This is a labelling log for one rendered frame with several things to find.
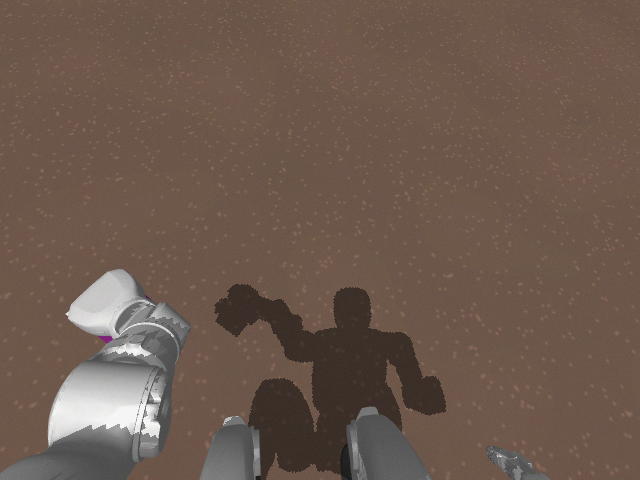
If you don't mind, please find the left robot arm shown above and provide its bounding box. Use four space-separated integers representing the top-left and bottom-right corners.
0 297 191 480

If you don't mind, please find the left robot hand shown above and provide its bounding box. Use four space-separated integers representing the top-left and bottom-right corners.
66 269 146 336

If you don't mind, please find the cube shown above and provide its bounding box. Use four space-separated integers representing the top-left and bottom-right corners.
98 296 153 343

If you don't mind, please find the right robot hand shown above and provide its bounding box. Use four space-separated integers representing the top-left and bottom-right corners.
486 445 550 480

